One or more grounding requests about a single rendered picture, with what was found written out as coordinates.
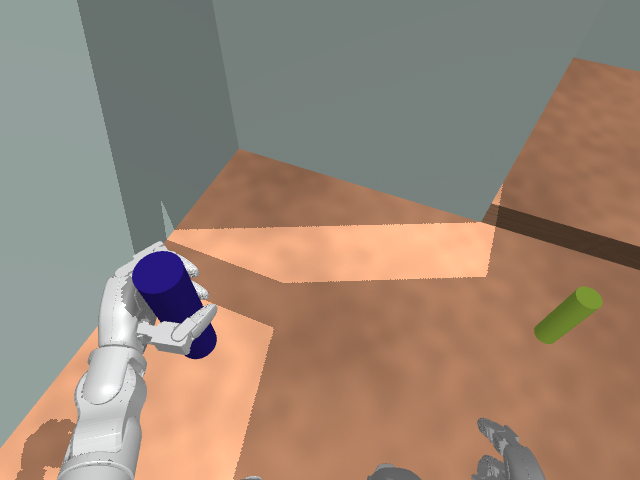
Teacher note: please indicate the left robot hand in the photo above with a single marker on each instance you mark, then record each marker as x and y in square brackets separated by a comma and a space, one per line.
[125, 318]

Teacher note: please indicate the left robot arm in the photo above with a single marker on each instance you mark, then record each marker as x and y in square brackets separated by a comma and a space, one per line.
[109, 398]

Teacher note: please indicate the right robot hand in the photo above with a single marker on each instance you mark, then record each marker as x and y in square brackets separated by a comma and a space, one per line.
[519, 462]

